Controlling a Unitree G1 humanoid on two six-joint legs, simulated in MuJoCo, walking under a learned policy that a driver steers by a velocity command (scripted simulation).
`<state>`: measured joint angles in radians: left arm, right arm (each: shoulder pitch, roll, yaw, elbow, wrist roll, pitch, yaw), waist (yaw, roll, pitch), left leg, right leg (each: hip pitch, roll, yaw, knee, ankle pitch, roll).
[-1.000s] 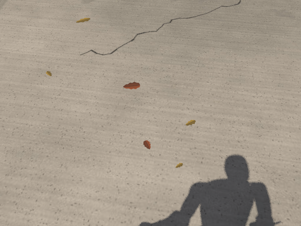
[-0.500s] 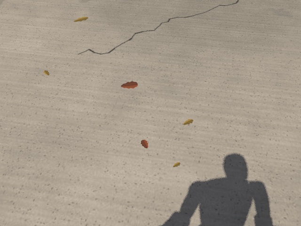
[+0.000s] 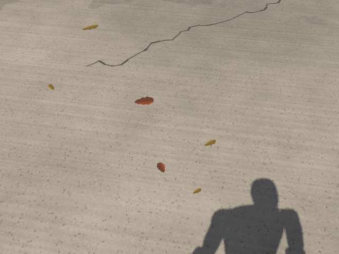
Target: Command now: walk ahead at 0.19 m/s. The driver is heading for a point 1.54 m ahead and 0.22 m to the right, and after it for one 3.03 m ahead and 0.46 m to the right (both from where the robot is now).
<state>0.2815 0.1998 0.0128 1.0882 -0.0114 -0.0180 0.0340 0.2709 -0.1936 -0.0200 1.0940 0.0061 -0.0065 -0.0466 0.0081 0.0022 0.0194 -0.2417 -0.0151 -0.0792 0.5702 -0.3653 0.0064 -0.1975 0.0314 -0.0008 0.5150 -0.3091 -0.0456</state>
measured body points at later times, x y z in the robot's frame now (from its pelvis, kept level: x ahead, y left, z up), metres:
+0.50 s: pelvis +0.16 +0.05 +0.01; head +0.18 +0.07 +0.46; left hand +0.33 +0.30 -0.11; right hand +0.07 -0.18 -0.13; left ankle +0.04 +0.14 -0.74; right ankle +0.32 -0.11 -0.68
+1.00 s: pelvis +0.45 +0.00 +0.01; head +0.47 +0.00 +0.46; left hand +0.45 +0.26 -0.13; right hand +0.61 -0.26 -0.10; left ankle +0.61 +0.19 -0.66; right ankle +0.42 -0.08 -0.74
